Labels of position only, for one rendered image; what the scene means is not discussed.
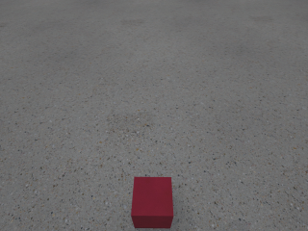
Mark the carton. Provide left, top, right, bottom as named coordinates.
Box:
left=131, top=176, right=174, bottom=229

